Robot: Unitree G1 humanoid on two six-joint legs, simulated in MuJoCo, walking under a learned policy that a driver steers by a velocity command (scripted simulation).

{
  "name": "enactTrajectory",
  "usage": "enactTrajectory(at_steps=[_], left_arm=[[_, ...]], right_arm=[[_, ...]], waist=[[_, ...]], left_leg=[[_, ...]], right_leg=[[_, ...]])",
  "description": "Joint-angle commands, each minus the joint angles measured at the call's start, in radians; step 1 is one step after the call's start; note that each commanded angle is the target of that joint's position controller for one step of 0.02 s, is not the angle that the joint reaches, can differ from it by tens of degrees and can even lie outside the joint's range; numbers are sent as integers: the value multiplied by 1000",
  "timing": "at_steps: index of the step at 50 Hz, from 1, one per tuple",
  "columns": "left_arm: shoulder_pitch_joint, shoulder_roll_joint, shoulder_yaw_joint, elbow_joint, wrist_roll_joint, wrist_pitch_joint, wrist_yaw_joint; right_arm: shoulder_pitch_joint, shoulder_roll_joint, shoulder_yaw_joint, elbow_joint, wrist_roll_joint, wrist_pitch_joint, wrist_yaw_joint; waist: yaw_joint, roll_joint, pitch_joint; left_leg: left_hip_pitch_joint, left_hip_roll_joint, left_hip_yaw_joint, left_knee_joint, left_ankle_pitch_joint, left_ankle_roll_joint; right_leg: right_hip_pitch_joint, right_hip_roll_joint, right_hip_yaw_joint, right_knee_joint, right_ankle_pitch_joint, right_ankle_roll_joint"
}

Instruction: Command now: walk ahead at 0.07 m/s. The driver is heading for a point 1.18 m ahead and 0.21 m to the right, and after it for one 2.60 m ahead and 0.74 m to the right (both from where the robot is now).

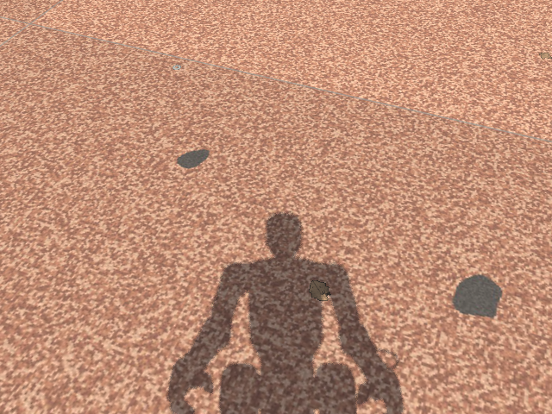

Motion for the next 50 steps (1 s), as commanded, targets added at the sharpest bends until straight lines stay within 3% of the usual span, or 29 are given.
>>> enactTrajectory(at_steps=[1, 3, 4, 5, 6, 8, 10, 11, 12, 13, 14, 15, 18, 21, 24, 28, 31, 33, 35, 36, 37, 38, 39, 40, 41, 42, 44, 47, 50], left_arm=[[21, 101, 18, -7, -7, -6, 4], [-17, 104, 19, -24, -12, -18, 2], [-50, 88, 15, -42, -16, -35, -5], [-68, 72, 11, -55, -20, -54, -13], [-70, 76, 12, -62, -25, -71, -23], [-30, 78, 13, -54, -34, -96, -40], [148, 84, 28, 28, -29, -107, -47], [257, 115, 42, 65, -22, -107, -48], [390, 229, 70, 86, -23, -109, -50], [416, 217, 54, 86, -4, -121, -61], [322, 157, 32, 61, 0, -135, -61], [255, 123, 21, 32, -2, -142, -63], [230, 79, -2, 13, 3, -133, -68], [299, 101, -7, 26, 3, -119, -49], [305, 126, -7, 17, 7, -109, -32], [360, 137, -2, 31, -4, -108, -26], [362, 143, 7, 35, -14, -101, -24], [336, 166, 18, 23, -8, -91, -23], [300, 167, 18, 1, 5, -76, -23], [307, 130, 2, -28, 24, -77, -25], [448, -30, -37, -23, 8, -99, -42], [344, 92, -9, -31, -23, -129, -46], [233, 146, 8, -76, -50, -146, -45], [182, 146, 9, -88, -46, -153, -37], [169, 137, 19, -88, -32, -148, -30], [199, 113, 20, -87, -25, -135, -29], [224, 71, 18, -84, -25, -110, -29], [118, 81, 22, -130, -21, -87, -26], [28, 84, 23, -166, -17, -92, -35]], right_arm=[[64, -117, -25, -4, 8, -4, -6], [81, -162, -38, -11, 19, -7, -9], [109, -189, -46, -7, 25, -17, -9], [110, -217, -56, -3, 31, -30, -8], [95, -211, -56, -6, 31, -42, -7], [47, -185, -50, -18, 34, -55, 1], [-17, -172, -45, -38, 40, -52, 9], [-41, -145, -36, -53, 33, -58, 12], [-54, -80, -20, -92, 27, -71, 12], [-66, -102, -27, -109, 43, -88, 10], [-52, -125, -34, -102, 62, -99, 15], [-42, -122, -33, -88, 62, -105, 22], [-73, -138, -52, -82, 31, -103, 31], [-144, -92, -44, -108, 24, -89, 41], [-285, -61, -26, -163, 25, -89, 46], [-399, -75, -17, -201, 35, -94, 63], [-435, -96, -18, -226, 37, -102, 80], [-364, -139, -35, -214, 35, -107, 84], [-66, -213, -76, -125, 37, -102, 71], [125, -286, -94, -83, 22, -95, 58], [172, -313, -93, -58, 12, -93, 68], [124, -216, -68, -60, 21, -97, 69], [18, -183, -56, -75, 23, -103, 66], [-68, -162, -47, -90, 16, -111, 68], [-107, -135, -40, -92, 4, -117, 73], [-117, -114, -32, -84, -6, -121, 76], [-103, -108, -29, -64, 0, -122, 76], [-54, -162, -40, -35, -8, -125, 53], [-17, -179, -42, -24, -8, -121, 35]], waist=[[-6, 38, -20], [-30, 99, 65], [-45, 153, 101], [-48, 200, 138], [-40, 200, 163], [-3, 170, 155], [75, 121, 84], [113, 34, 39], [138, -249, -21], [129, -272, -39], [76, -149, 34], [48, -101, 58], [27, -88, 41], [39, -76, 35], [60, -66, 72], [81, -82, 111], [56, -81, 110], [-4, -105, 34], [-151, -119, -150], [-198, 3, -300], [-102, 294, -472], [-138, 186, -366], [-108, 152, -193], [-70, 42, -122], [-36, 16, -80], [1, 43, -81], [27, 59, -59], [15, 50, 6], [-11, 41, 16]], left_leg=[[-105, 27, -35, -133, -113, 42], [-144, 106, -160, -217, -447, 110], [-127, 189, -277, -288, -530, 156], [-132, 273, -393, -337, -541, 205], [-131, 315, -440, -354, -487, 230], [-97, 300, -375, -311, -337, 204], [-224, 184, -203, -193, -186, 137], [-305, 112, -106, -13, -42, 97], [-481, -25, 57, 349, -55, 21], [-606, -49, -27, 585, -236, 20], [-674, 18, -89, 694, -174, 49], [-681, 64, -81, 699, -65, 72], [-615, 126, -26, 566, 130, 75], [-623, 120, 25, 460, 198, 26], [-579, 98, 56, 244, 304, -1], [-494, 66, 78, 85, 395, 7], [-487, 60, 65, 27, 356, 47], [-360, 19, 90, 21, 291, 82], [34, -13, 102, 23, 287, 138], [369, 193, -148, 52, 235, 204], [641, 426, -673, -117, -31, 374], [553, 381, -711, -220, -112, 322], [388, 353, -542, -246, -36, 275], [218, 320, -418, -275, 114, 254], [99, 283, -320, -297, 220, 240], [31, 253, -257, -324, 253, 232], [-39, 235, -178, -369, 272, 239], [-77, 243, -99, -424, 274, 241], [-34, 222, -9, -427, 327, 207]], right_leg=[[61, 36, -44, -11, -103, -40], [-82, 61, -69, 77, -311, -53], [-155, 66, -90, 162, -270, -54], [-197, 40, -76, 242, -202, -65], [-234, 5, -43, 273, -195, -82], [-206, -18, -38, 174, -226, -115], [129, 43, -94, -15, -54, -109], [273, -7, 12, -62, -44, -118], [415, -226, 410, -242, -190, -230], [436, -371, 719, -358, -253, -327], [390, -376, 655, -346, -260, -314], [355, -324, 524, -342, -224, -273], [312, -215, 255, -353, 111, -192], [309, -193, 160, -365, 313, -205], [231, -170, 97, -402, 315, -199], [215, -181, 60, -432, 287, -202], [317, -224, 46, -381, 406, -193], [376, -235, 28, -260, 720, -172], [283, -180, -15, 81, 932, -130], [26, -114, -40, 410, 577, -106], [-314, 88, 22, 751, -281, -54], [-419, 44, 132, 860, -314, -83], [-475, -5, 96, 860, -222, -99], [-422, -59, 77, 814, -124, -98], [-374, -90, 65, 763, -71, -93], [-310, -117, 73, 731, -41, -91], [-284, -133, 60, 669, -37, -79], [-389, -153, 58, 554, 67, -48], [-437, -129, 64, 377, 248, -44]])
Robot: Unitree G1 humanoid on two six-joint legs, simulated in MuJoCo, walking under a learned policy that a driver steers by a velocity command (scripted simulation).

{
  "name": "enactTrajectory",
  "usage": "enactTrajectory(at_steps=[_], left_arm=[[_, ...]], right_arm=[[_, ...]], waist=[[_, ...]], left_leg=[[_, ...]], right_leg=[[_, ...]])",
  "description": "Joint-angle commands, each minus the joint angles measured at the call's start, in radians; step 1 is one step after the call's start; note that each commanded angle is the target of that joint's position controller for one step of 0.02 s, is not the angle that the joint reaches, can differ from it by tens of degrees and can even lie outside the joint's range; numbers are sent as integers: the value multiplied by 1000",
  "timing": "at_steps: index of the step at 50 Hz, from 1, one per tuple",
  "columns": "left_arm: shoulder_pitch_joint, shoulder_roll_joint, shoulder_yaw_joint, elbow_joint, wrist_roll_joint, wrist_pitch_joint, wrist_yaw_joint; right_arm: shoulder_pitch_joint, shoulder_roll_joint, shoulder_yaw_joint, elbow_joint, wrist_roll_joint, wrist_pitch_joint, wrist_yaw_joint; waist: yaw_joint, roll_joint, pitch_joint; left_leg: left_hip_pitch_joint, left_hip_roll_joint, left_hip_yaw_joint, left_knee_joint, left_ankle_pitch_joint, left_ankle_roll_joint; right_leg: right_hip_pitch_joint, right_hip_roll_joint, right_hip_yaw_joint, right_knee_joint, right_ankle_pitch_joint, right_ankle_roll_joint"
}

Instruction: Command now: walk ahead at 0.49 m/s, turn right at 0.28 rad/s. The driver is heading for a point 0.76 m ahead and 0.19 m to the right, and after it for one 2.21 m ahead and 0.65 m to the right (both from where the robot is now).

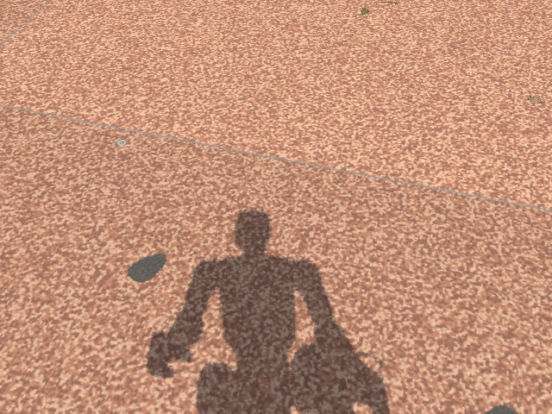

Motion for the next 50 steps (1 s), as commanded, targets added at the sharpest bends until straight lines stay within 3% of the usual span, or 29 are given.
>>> enactTrajectory(at_steps=[1, 5, 9, 11, 12, 13, 14, 15, 16, 17, 18, 19, 20, 22, 24, 28, 32, 35, 36, 37, 38, 39, 40, 41, 42, 43, 44, 46, 50], left_arm=[[-3, 33, 4, -48, 3, -3, -10], [-143, 13, -11, -108, 2, -7, -32], [-209, 27, -12, -174, 0, -7, -64], [-148, 63, 6, -186, 0, -4, -75], [-30, 97, 27, -164, -1, -2, -76], [142, 161, 63, -122, -5, 1, -66], [282, 283, 102, -104, 0, 12, -45], [257, 278, 90, -125, -8, 10, -44], [258, 206, 68, -128, 5, 6, -42], [205, 161, 57, -138, 10, 0, -38], [132, 133, 48, -155, 12, -4, -40], [77, 102, 38, -175, 18, -7, -39], [51, 93, 34, -190, 24, -7, -38], [60, 116, 40, -194, 15, -9, -29], [96, 148, 49, -190, 10, -10, -14], [160, 159, 55, -180, 1, 3, 4], [226, 136, 47, -146, -1, 5, 5], [238, 141, 49, -135, 7, 14, 11], [229, 145, 50, -136, 9, 19, 11], [217, 133, 44, -142, 11, 22, 10], [204, 103, 29, -160, 20, 21, 6], [321, 44, 9, -164, 13, 9, 3], [368, 43, 1, -154, -4, -2, 1], [269, 135, 21, -167, -19, -8, 0], [163, 146, 22, -195, -14, -9, 0], [109, 133, 21, -212, 3, -11, -2], [106, 122, 25, -214, 14, -9, -2], [143, 81, 19, -204, 12, -3, -5], [52, 46, 4, -240, 21, -3, -4]], right_arm=[[-65, -146, -23, -66, 1, -18, -20], [10, -163, -23, -42, 12, -9, -28], [42, -183, -32, -31, 20, 26, -31], [11, -214, -42, -52, 20, 43, -39], [-5, -220, -43, -63, 16, 55, -45], [-8, -207, -37, -80, 13, 61, -52], [53, -138, -12, -122, -5, 42, -45], [71, -66, 15, -140, -6, -3, -25], [-41, -162, -11, -169, 33, -42, -8], [-109, -173, -12, -196, 54, -60, -5], [-124, -163, -13, -194, 40, -63, -12], [-116, -174, -25, -189, 22, -52, -20], [-101, -168, -28, -192, 14, -36, -21], [-93, -140, -28, -205, 1, -12, -24], [-161, -128, -25, -237, -7, -2, -29], [-312, -94, -12, -287, 2, -10, -23], [-377, -114, -12, -317, 15, -24, -3], [-361, -148, -21, -324, 12, -38, 9], [-322, -159, -26, -316, 12, -42, 8], [-229, -183, -41, -290, 7, -45, 4], [-84, -222, -54, -267, -5, -48, -1], [65, -306, -79, -243, -12, -41, -3], [132, -270, -77, -200, 18, -28, 7], [80, -198, -55, -214, 35, -24, 8], [4, -167, -43, -234, 26, -15, 5], [-49, -148, -34, -239, 13, -10, 6], [-76, -126, -26, -242, 4, -12, 6], [-80, -120, -22, -234, 4, -14, 7], [-39, -176, -37, -206, 18, -12, -4]], waist=[[30, 79, 45], [-23, 69, 71], [-25, 75, 78], [25, 118, 16], [90, 129, -52], [170, 103, -143], [174, -79, -277], [121, -188, -393], [166, -118, -344], [151, -65, -219], [101, 40, -129], [61, 44, -95], [34, 30, -76], [15, 20, -57], [27, 16, -29], [87, -25, -12], [122, -47, -7], [103, -68, -2], [79, -79, -13], [32, -73, -63], [-35, -41, -191], [-32, 162, -351], [-36, 350, -386], [-55, 218, -231], [-46, 130, -118], [-20, 87, -34], [10, 102, -15], [38, 139, -21], [25, 113, -9]], left_leg=[[-88, 276, -99, -153, 168, 126], [16, 296, -23, -145, 186, 101], [206, 357, 12, -30, 353, 76], [230, 361, 46, 117, 701, 51], [207, 345, 72, 279, 843, 32], [90, 301, 97, 513, 803, -3], [-293, 205, 113, 901, 409, -63], [-597, 11, -70, 1163, -386, -94], [-710, 79, -204, 1209, -357, -58], [-738, 126, -187, 1161, -276, -34], [-690, 167, -179, 1060, -209, -35], [-609, 200, -180, 974, -172, -42], [-551, 210, -183, 935, -156, -53], [-521, 206, -164, 849, -124, -89], [-545, 190, -148, 718, -27, -123], [-472, 126, -135, 399, 226, -134], [-440, 115, -146, 283, 290, -107], [-436, 114, -146, 245, 166, -62], [-387, 102, -127, 227, 125, -41], [-258, 86, -105, 198, 125, -12], [-16, 179, -186, 247, 158, 47], [381, 387, -524, 258, 86, 193], [485, 491, -851, 105, -157, 258], [376, 461, -798, 66, -324, 208], [230, 421, -656, 48, -292, 168], [88, 381, -560, 13, -186, 161], [14, 347, -495, -7, -96, 150], [-53, 301, -401, -44, 23, 148], [-58, 294, -285, -86, 213, 163]], right_leg=[[19, 2, 10, -158, 184, 5], [23, 33, -46, -319, 254, -7], [-36, 57, -84, -379, 91, -48], [92, 118, -149, -376, -19, -83], [244, 164, -177, -390, -33, -107], [498, 188, -146, -434, 9, -147], [894, -47, 252, -441, -37, -278], [1104, -219, 762, -641, -158, -414], [1084, -192, 692, -685, -176, -358], [953, -152, 530, -685, -110, -316], [780, -108, 411, -701, 1, -288], [661, -75, 332, -720, 92, -268], [582, -50, 305, -744, 130, -267], [499, -28, 254, -770, 205, -277], [462, -5, 209, -782, 243, -271], [428, 59, 160, -758, 138, -204], [521, 9, 210, -715, 72, -183], [639, -47, 268, -640, 148, -171], [657, -46, 271, -600, 232, -161], [660, -4, 244, -502, 372, -142], [571, 48, 201, -297, 351, -113], [241, 183, 102, 56, 64, -36], [11, 238, 94, 264, -450, -7], [-90, 176, 136, 338, -410, -17], [-97, 127, 88, 324, -324, -21], [-75, 89, 56, 259, -261, -19], [-28, 54, 51, 194, -215, -19], [42, 34, 26, 126, -184, -11], [8, 17, -11, -77, -41, 24]])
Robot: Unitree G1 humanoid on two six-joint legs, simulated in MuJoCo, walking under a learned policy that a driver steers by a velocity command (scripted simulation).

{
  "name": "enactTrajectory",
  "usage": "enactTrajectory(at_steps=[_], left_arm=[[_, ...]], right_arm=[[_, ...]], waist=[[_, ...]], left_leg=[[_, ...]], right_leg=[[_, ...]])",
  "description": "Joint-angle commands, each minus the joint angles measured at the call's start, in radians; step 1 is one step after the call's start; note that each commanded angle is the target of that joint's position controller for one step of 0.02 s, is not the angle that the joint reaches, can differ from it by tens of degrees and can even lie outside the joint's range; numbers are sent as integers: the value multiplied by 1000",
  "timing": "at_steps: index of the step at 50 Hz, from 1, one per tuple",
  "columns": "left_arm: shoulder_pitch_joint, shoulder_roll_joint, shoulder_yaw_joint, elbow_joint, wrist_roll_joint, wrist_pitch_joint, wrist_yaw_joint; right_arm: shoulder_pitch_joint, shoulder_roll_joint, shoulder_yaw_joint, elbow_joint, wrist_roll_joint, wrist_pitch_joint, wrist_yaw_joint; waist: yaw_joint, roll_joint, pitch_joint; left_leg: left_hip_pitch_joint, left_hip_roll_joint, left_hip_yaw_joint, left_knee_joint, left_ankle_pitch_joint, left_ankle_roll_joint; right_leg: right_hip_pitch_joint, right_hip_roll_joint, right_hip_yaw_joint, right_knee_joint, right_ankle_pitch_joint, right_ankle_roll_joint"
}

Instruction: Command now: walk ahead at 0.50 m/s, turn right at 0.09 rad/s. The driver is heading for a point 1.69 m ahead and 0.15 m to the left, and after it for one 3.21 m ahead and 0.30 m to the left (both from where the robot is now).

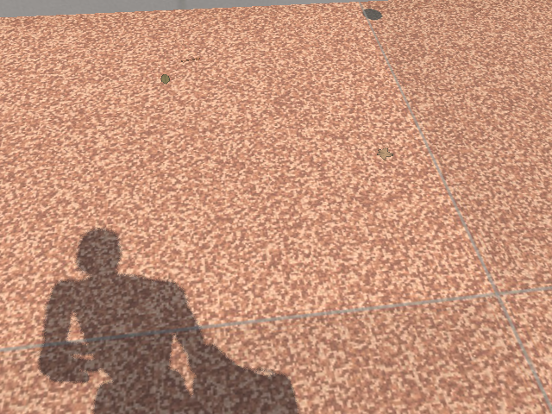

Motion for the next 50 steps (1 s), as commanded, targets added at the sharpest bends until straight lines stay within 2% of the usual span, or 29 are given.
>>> enactTrajectory(at_steps=[1, 4, 7, 9, 11, 12, 13, 14, 15, 16, 17, 18, 19, 20, 22, 24, 26, 30, 35, 37, 39, 40, 41, 42, 43, 44, 45, 47, 50], left_arm=[[-45, 32, 3, -79, 5, -15, -1], [-144, 17, -5, -102, -3, -23, -12], [-229, 24, -5, -132, -13, -28, -26], [-261, 36, -2, -153, -15, -33, -37], [-232, 61, 7, -153, -13, -37, -43], [-160, 82, 19, -135, -9, -39, -42], [-19, 126, 42, -91, -4, -37, -35], [169, 197, 64, -57, 8, -33, -23], [225, 278, 80, -36, 10, -25, -24], [242, 181, 57, -36, -1, -20, -24], [169, 147, 42, -43, -3, -21, -22], [103, 129, 34, -51, 1, -21, -22], [54, 106, 28, -53, 8, -22, -27], [26, 86, 21, -55, 15, -27, -29], [14, 87, 24, -43, 8, -39, -33], [25, 111, 32, -23, 4, -47, -29], [49, 125, 37, -4, 3, -44, -20], [103, 148, 40, 32, -5, -33, -9], [175, 166, 46, 88, -16, -13, -4], [170, 176, 51, 100, -17, -2, 1], [142, 172, 47, 99, -16, 9, 5], [146, 134, 30, 86, -3, 10, 9], [251, 35, -3, 58, 4, -8, 2], [232, 55, -2, 73, -1, -29, -2], [156, 137, 22, 53, -29, -43, -10], [88, 137, 20, 36, -35, -47, -10], [51, 127, 22, 30, -22, -44, -6], [83, 100, 25, 44, -9, -20, 0], [66, 70, 21, 38, -1, 0, 5]], right_arm=[[-39, -167, -37, -58, 9, -10, -12], [10, -177, -36, -36, 19, 0, -16], [71, -184, -35, -7, 24, 13, -17], [86, -192, -37, 6, 25, 25, -19], [77, -209, -43, 11, 25, 36, -25], [56, -218, -45, 8, 27, 41, -27], [51, -203, -38, 3, 23, 44, -28], [41, -161, -19, -27, 1, 40, -30], [168, -37, 19, -42, 0, 17, -22], [125, -130, -1, -26, 19, -3, -15], [28, -184, -17, -59, 40, -14, -10], [-31, -174, -15, -72, 37, -16, -12], [-57, -164, -19, -77, 20, -12, -15], [-41, -153, -22, -74, 14, -2, -15], [-10, -111, -15, -64, 13, 21, -17], [-52, -98, -13, -80, 5, 34, -21], [-122, -90, -9, -101, 0, 34, -20], [-260, -71, 1, -134, 6, 21, -6], [-372, -92, -1, -185, 17, 10, 17], [-349, -111, -7, -187, 16, 5, 23], [-181, -158, -35, -139, 10, 3, 18], [-10, -218, -60, -96, 4, 4, 8], [102, -323, -86, -79, -11, 12, 1], [131, -257, -68, -70, 8, 18, 5], [64, -211, -50, -79, 13, 18, 4], [-5, -182, -42, -95, 9, 19, 2], [-65, -152, -33, -101, 2, 18, 5], [-119, -118, -23, -105, -11, 9, 9], [-99, -146, -33, -83, -5, -6, 4]], waist=[[17, 113, -2], [-20, 114, 14], [-48, 116, 37], [-43, 123, 48], [-9, 136, 29], [40, 140, -14], [107, 123, -106], [179, 38, -255], [123, -232, -382], [159, -172, -385], [151, -115, -224], [124, -40, -143], [94, -7, -80], [59, -23, -64], [26, -33, -52], [21, -20, -20], [37, -5, 3], [86, -4, 32], [115, -15, 56], [91, -30, 39], [-3, -28, -60], [-68, 16, -190], [-51, 241, -340], [-71, 304, -398], [-65, 228, -248], [-42, 165, -151], [-13, 121, -72], [44, 155, -35], [61, 129, -14]], left_leg=[[37, 256, -183, -174, 247, 169], [39, 226, -117, -171, 243, 139], [104, 261, -130, -148, 223, 134], [173, 295, -146, -113, 253, 123], [219, 313, -148, -52, 364, 103], [217, 295, -123, 33, 515, 87], [170, 247, -84, 196, 608, 63], [-23, 195, -41, 483, 400, 26], [-429, 20, -19, 841, -246, -38], [-552, 48, -140, 969, -405, -31], [-616, 98, -127, 990, -331, -22], [-590, 142, -99, 948, -242, -23], [-555, 167, -90, 887, -191, -31], [-493, 191, -98, 850, -155, -35], [-436, 199, -90, 795, -126, -50], [-464, 205, -83, 718, -63, -68], [-494, 207, -81, 599, 51, -78], [-439, 168, -47, 355, 244, -74], [-451, 141, -47, 229, 189, -39], [-402, 125, -36, 200, 117, -13], [-152, 70, 19, 157, 97, 28], [120, 145, -55, 198, 142, 75], [518, 397, -483, 164, 20, 229], [575, 451, -749, 13, -109, 272], [464, 425, -635, -10, -191, 224], [324, 388, -508, -27, -169, 191], [182, 347, -415, -65, -102, 177], [27, 295, -311, -128, 4, 162], [-15, 284, -222, -180, 134, 185]], right_leg=[[-58, -33, 0, -161, 150, 20], [4, -1, -31, -339, 297, 22], [10, 20, -38, -421, 316, 13], [-3, 28, -35, -461, 256, -9], [62, 46, -45, -496, 187, -37], [176, 73, -70, -525, 181, -58], [385, 85, -81, -536, 203, -89], [693, -78, 89, -487, 260, -155], [1030, -307, 546, -569, 91, -317], [1022, -310, 666, -655, -33, -315], [894, -273, 519, -677, -6, -272], [754, -229, 403, -698, 84, -248], [633, -193, 328, -731, 173, -238], [554, -166, 275, -763, 223, -230], [473, -149, 216, -817, 261, -240], [437, -145, 162, -851, 295, -249], [442, -131, 116, -870, 298, -239], [450, -96, 33, -874, 272, -196], [595, -160, 54, -809, 270, -176], [646, -179, 62, -757, 348, -157], [632, -124, 11, -559, 607, -119], [505, -72, -35, -326, 531, -84], [98, 79, -92, 72, 153, -4], [-66, 130, 37, 233, -325, 2], [-167, 68, 68, 308, -287, -13], [-170, 15, 37, 280, -197, -24], [-137, -20, 19, 213, -124, -21], [-19, -58, 27, 132, -40, -12], [-27, -66, 16, 45, 53, 15]])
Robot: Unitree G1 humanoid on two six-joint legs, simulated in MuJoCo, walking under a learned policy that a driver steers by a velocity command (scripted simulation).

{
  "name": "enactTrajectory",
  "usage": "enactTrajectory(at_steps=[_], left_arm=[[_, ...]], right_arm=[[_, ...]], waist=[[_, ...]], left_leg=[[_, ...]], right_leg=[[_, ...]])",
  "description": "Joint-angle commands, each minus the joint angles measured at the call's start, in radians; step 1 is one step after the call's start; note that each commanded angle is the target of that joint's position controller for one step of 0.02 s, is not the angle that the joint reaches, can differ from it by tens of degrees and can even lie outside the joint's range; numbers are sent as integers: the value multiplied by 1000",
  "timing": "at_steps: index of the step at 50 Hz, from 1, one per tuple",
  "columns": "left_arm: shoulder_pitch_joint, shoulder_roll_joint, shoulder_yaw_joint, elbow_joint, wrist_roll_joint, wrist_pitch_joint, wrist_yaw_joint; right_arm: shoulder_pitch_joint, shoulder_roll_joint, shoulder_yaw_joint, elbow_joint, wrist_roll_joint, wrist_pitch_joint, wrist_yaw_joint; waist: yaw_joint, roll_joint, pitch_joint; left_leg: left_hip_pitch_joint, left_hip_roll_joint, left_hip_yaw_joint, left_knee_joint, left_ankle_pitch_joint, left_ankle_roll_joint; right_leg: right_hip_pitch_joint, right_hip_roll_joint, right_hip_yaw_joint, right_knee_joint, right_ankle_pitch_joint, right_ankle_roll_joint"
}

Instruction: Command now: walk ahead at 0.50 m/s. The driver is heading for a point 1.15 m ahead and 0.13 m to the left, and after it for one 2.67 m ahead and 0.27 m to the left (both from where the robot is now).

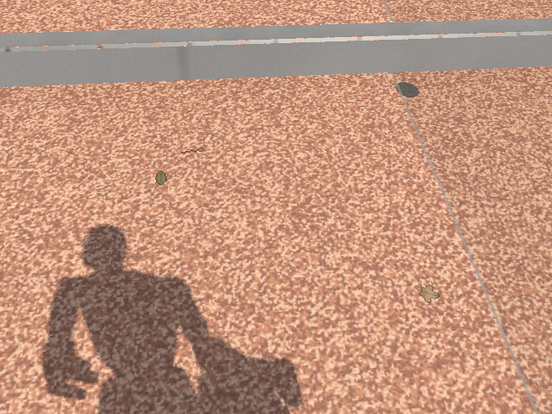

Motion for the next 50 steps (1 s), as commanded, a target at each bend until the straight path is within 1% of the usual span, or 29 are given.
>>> enactTrajectory(at_steps=[1, 6, 11, 14, 15, 16, 17, 18, 19, 20, 21, 22, 23, 25, 27, 29, 33, 38, 40, 41, 42, 43, 44, 45, 46, 47, 48, 49, 50], left_arm=[[14, 54, 16, -55, 9, 3, 7], [-150, 18, 2, -93, 7, -11, -9], [-279, 26, -4, -142, -5, -23, -35], [-248, 57, 5, -144, -4, -30, -47], [-180, 78, 16, -125, -1, -31, -46], [-36, 118, 40, -78, 3, -31, -39], [144, 186, 62, -39, 12, -29, -29], [215, 274, 82, -16, 14, -22, -28], [220, 177, 55, -20, 2, -20, -29], [142, 139, 40, -31, 3, -22, -27], [71, 118, 33, -45, 8, -21, -25], [20, 91, 25, -48, 14, -22, -28], [-8, 68, 17, -50, 23, -27, -29], [-16, 68, 19, -40, 19, -37, -31], [-1, 94, 26, -22, 15, -43, -26], [25, 108, 30, -4, 14, -39, -16], [53, 123, 32, 24, 15, -35, -3], [114, 131, 39, 76, 7, -19, 2], [105, 139, 44, 81, 3, -6, 6], [89, 150, 48, 78, 1, 1, 10], [73, 165, 52, 72, 0, 7, 15], [52, 172, 53, 65, 0, 18, 21], [58, 155, 46, 53, 6, 24, 30], [114, 91, 21, 12, 26, 11, 28], [131, 18, -9, 0, 33, -26, 11], [49, 103, 12, -15, -4, -62, -8], [-25, 116, 12, -40, -27, -81, -14], [-54, 109, 13, -45, -12, -87, -8], [-57, 120, 24, -42, 9, -80, -1]], right_arm=[[-30, -145, -34, -48, 1, -25, -11], [42, -166, -37, -10, 14, -12, -29], [124, -183, -44, 39, 24, 10, -34], [111, -199, -52, 49, 29, 25, -41], [89, -205, -54, 46, 30, 30, -43], [80, -187, -47, 43, 27, 35, -44], [87, -144, -27, 21, 9, 34, -46], [207, -23, 10, 5, 4, 12, -36], [162, -100, -7, 21, 20, -12, -30], [70, -163, -24, -10, 47, -27, -23], [11, -157, -23, -23, 47, -32, -26], [-19, -148, -26, -27, 32, -29, -30], [-3, -138, -30, -23, 25, -19, -32], [29, -98, -26, -11, 22, 5, -34], [-9, -85, -24, -26, 14, 18, -37], [-78, -81, -23, -48, 8, 18, -37], [-180, -58, -12, -67, 20, 12, -20], [-296, -62, -8, -126, 30, 13, 4], [-305, -71, -11, -146, 28, 13, 18], [-287, -81, -16, -150, 26, 13, 23], [-244, -100, -27, -147, 23, 15, 25], [-137, -128, -46, -125, 22, 17, 24], [23, -185, -79, -81, 24, 20, 15], [159, -297, -113, -66, 22, 27, -1], [144, -293, -102, -78, 38, 23, 1], [141, -223, -79, -83, 29, 19, 1], [97, -186, -70, -92, 21, 15, -2], [36, -167, -64, -104, 17, 12, -2], [-15, -135, -54, -120, 11, 10, -5]], waist=[[34, 110, -11], [-20, 100, 23], [-59, 101, 61], [-20, 123, 36], [25, 130, -5], [92, 113, -96], [156, 31, -244], [105, -231, -368], [139, -185, -385], [131, -128, -231], [105, -53, -149], [78, -17, -81], [43, -40, -66], [15, -46, -54], [10, -29, -22], [25, -13, 1], [65, -17, 26], [104, -4, 65], [94, -12, 66], [77, -22, 50], [50, -39, 13], [-13, -39, -52], [-81, -4, -140], [-90, 174, -264], [-48, 300, -365], [-88, 220, -324], [-80, 162, -208], [-41, 67, -122], [-5, 62, -90]], left_leg=[[55, 268, -230, -243, 159, 179], [95, 226, -121, -255, 183, 136], [235, 286, -133, -205, 175, 129], [307, 315, -142, -123, 316, 103], [306, 298, -122, -43, 470, 88], [267, 247, -82, 124, 581, 62], [85, 191, -38, 407, 397, 26], [-336, 3, -22, 778, -174, -46], [-462, 15, -163, 910, -416, -39], [-537, 69, -160, 942, -352, -23], [-518, 122, -130, 902, -260, -19], [-484, 152, -118, 837, -199, -25], [-419, 179, -126, 794, -156, -27], [-361, 189, -119, 740, -124, -42], [-394, 196, -111, 664, -64, -62], [-438, 198, -108, 549, 42, -77], [-404, 167, -76, 332, 245, -70], [-448, 137, -76, 222, 215, -30], [-449, 123, -57, 205, 135, -4], [-407, 103, -33, 202, 87, 12], [-330, 69, 3, 207, 39, 29], [-183, 27, 38, 186, 36, 51], [55, -1, 19, 164, 65, 85], [434, 222, -362, 159, 30, 213], [631, 383, -844, -34, -121, 345], [610, 365, -789, -74, -175, 299], [488, 328, -646, -74, -118, 261], [332, 287, -541, -89, -21, 236], [219, 259, -471, -108, 71, 219]], right_leg=[[-101, -51, 34, -87, 129, 23], [-78, -16, -4, -390, 366, 29], [-94, 14, -10, -530, 331, 5], [-19, 39, -24, -572, 222, -35], [91, 69, -52, -593, 205, -54], [295, 96, -77, -607, 221, -82], [601, -42, 71, -564, 261, -141], [958, -270, 540, -651, 65, -305], [966, -284, 685, -756, -54, -304], [847, -252, 544, -774, -47, -257], [709, -213, 425, -792, 34, -232], [583, -178, 342, -825, 123, -221], [505, -150, 284, -854, 179, -210], [429, -131, 222, -906, 232, -221], [401, -129, 172, -942, 277, -232], [414, -121, 131, -961, 296, -227], [439, -93, 0, -980, 295, -180], [604, -155, -64, -946, 318, -156], [669, -178, -85, -893, 412, -137], [685, -180, -102, -844, 544, -125], [694, -176, -122, -764, 727, -111], [674, -153, -158, -612, 877, -87], [567, -105, -191, -391, 864, -53], [198, -12, -210, -10, 506, 7], [-104, 173, -52, 249, -265, 43], [-213, 104, 81, 308, -249, 12], [-237, 61, 63, 272, -172, -10], [-201, 22, 54, 177, -103, -12], [-128, -9, 56, 90, -62, -7]])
